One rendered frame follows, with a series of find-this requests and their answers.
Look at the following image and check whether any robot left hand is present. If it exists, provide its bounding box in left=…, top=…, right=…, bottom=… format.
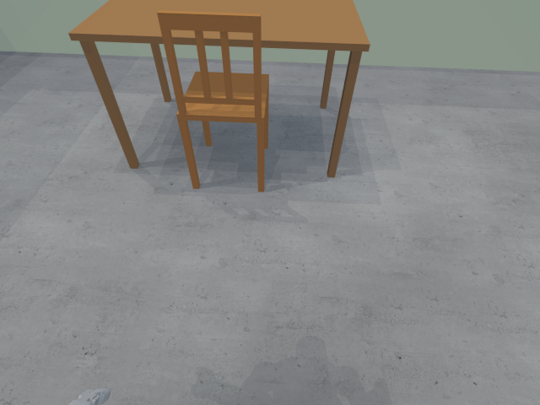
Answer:
left=68, top=388, right=111, bottom=405

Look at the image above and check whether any chair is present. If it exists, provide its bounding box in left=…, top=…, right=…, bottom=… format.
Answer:
left=157, top=10, right=269, bottom=192

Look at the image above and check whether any table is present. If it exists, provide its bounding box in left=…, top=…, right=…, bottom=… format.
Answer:
left=68, top=0, right=370, bottom=178

